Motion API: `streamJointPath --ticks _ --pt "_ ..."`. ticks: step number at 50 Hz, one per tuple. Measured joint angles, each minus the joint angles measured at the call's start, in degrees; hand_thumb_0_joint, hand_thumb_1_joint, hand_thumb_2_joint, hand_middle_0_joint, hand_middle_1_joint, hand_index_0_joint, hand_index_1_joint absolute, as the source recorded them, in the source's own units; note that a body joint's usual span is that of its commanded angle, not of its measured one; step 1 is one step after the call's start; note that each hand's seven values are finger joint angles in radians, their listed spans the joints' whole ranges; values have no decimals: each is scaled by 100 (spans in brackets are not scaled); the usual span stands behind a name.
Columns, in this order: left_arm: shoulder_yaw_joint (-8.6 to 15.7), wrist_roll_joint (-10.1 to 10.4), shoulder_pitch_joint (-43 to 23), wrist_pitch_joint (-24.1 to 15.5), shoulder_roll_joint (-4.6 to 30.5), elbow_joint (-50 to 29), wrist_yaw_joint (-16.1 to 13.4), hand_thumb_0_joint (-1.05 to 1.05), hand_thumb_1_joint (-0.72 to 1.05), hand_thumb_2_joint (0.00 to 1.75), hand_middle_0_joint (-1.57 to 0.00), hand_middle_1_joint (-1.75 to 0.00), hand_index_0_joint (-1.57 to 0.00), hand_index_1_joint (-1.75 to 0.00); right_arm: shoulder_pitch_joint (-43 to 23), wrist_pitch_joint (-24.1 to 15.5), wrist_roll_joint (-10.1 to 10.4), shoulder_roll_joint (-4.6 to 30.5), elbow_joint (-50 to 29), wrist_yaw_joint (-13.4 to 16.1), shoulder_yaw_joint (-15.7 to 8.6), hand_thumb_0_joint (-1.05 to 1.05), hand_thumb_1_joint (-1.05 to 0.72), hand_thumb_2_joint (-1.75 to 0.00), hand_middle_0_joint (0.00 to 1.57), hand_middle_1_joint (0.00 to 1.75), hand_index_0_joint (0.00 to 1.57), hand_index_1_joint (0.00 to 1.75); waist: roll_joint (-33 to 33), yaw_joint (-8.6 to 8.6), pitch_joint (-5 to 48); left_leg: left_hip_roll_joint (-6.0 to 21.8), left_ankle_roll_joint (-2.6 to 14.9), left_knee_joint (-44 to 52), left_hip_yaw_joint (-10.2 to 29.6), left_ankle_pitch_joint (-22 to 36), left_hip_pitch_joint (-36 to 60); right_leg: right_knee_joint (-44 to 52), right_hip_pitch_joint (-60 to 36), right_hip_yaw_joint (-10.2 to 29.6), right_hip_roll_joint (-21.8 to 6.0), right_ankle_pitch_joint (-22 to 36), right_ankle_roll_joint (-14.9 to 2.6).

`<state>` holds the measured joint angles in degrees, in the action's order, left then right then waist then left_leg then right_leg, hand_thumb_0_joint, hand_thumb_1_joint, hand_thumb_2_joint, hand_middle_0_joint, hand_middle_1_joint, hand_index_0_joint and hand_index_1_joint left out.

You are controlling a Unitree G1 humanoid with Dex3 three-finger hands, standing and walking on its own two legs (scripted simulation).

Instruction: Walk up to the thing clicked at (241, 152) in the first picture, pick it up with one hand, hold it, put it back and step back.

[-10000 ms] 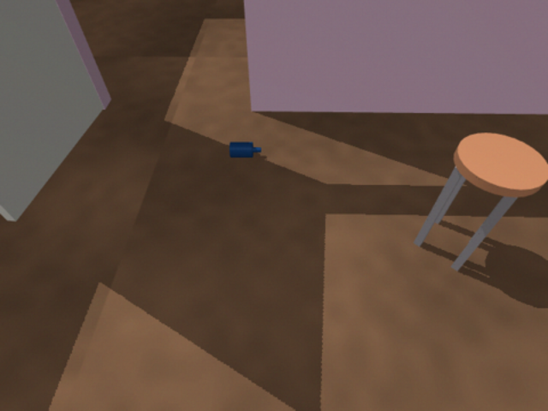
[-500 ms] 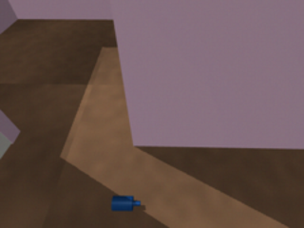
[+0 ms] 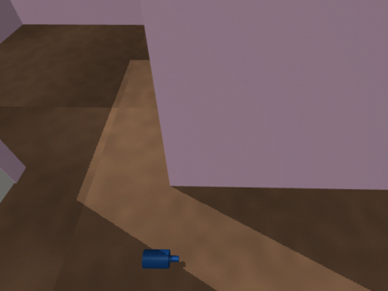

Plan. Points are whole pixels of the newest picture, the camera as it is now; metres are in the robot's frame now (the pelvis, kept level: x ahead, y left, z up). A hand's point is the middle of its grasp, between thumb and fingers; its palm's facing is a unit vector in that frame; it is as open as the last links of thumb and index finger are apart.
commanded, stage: stand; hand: left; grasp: from above
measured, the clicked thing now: (161, 258) +0.39 +0.18 -0.74
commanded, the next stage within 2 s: rise first in 0.18 s
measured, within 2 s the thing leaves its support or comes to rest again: neither
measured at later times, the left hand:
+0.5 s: hand out of the picture +0.15 +0.25 -0.17, palm faces +0.00 -0.95 -0.32, open 8.7 cm
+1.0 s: hand out of the picture +0.12 +0.26 -0.24, palm faces -0.16 -0.89 -0.43, open 14.1 cm
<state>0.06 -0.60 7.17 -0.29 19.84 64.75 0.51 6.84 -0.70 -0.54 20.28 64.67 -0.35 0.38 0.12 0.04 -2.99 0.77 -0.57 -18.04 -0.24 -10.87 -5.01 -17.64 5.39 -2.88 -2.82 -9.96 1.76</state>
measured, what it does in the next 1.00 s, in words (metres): lowers itself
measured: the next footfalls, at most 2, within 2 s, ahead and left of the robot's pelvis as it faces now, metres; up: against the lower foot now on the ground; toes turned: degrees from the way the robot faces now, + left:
none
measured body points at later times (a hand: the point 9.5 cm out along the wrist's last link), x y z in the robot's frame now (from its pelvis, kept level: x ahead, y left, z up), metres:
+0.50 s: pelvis -0.02 +0.00 -0.02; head +0.05 +0.01 +0.43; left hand +0.15 +0.29 -0.15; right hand +0.08 -0.28 -0.14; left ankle -0.01 +0.12 -0.75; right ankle +0.00 -0.14 -0.75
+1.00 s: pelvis -0.02 +0.01 -0.09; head +0.08 +0.03 +0.35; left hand +0.13 +0.30 -0.21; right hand +0.14 -0.24 -0.19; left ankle -0.01 +0.12 -0.75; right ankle +0.00 -0.14 -0.75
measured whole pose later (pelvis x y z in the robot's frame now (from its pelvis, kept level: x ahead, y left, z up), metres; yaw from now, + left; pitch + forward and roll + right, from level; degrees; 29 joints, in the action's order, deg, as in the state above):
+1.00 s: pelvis -0.02 +0.01 -0.09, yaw -1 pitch +17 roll -2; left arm 7.7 -14.0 11.5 9.9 17.4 31.3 -0.6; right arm 10.2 -6.6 0.3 13.0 34.2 0.9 -2.3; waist -0.3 -1.2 5.0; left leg 2.1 0.0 -65.0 0.7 -30.6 -51.1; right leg -61.7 50.3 -1.9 -2.4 -27.9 2.1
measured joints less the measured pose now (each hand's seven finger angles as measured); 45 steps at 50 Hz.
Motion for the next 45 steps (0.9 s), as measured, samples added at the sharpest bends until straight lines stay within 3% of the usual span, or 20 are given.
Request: streamJointPath --ticks 15,18,20,24,27,35,40,45 --pt "6 2 4 3 7 8 4 1 91 90 -21 -30 -20 -30 -4 2 -1 -8 -13 -3 4 1 -90 -90 21 30 20 30 -1 -4 -25 10 -9 -9 3 -9 -21 -9 21 -3 9 -9 -9" --pt "159 160 -104 -89 -80 -325 -98 1 87 91 -20 -34 -20 -34 229 -93 238 -59 -729 151 30 1 -92 -90 20 30 20 30 4 -26 -25 8 1 -381 30 -135 -457 -367 440 -17 -2 -135 -24" --pt "335 140 -455 -114 -122 -275 -100 1 81 92 -20 -40 -19 -40 271 -139 302 -158 -1104 201 25 1 -92 -90 20 30 20 30 -13 -38 -83 26 -5 -690 35 -232 -803 -647 774 -11 9 -218 -37" --pt "680 -172 -1036 -98 -21 -246 53 1 62 92 -16 -58 -16 -58 317 -188 245 -455 -1591 217 -59 1 -92 -90 20 30 20 30 -120 -109 13 76 -28 -1308 17 -444 -1563 -1253 1548 33 45 -408 -66" --pt "886 -441 -1092 46 29 -504 139 1 45 93 -13 -73 -14 -72 448 -169 196 -614 -1863 172 -145 1 -93 -90 20 30 20 30 -162 -153 152 115 -38 -1720 -25 -640 -1953 -1648 1957 91 75 -572 -77" --pt "781 -801 -636 799 -136 -1268 33 1 -11 97 -9 -97 -10 -95 730 -165 224 -607 -2427 92 -199 1 -93 -90 21 30 20 30 4 -230 521 133 13 -2610 -28 -1099 -2722 -2415 2680 127 74 -951 -22" --pt "861 -1012 -323 833 -232 -1806 -40 0 -35 98 -9 -102 -9 -102 704 -386 159 -604 -2705 66 -274 1 -92 -90 21 30 20 30 -26 -168 701 130 38 -3526 2 -1497 -3571 -3313 3518 136 52 -1338 11" --pt "862 -1230 69 805 -252 -2646 -101 0 -48 99 -8 -105 -8 -105 517 -511 107 -654 -2874 107 -308 1 -91 -90 20 30 20 30 -80 -118 763 129 44 -4304 43 -1828 -4229 -4072 4160 132 37 -1663 23"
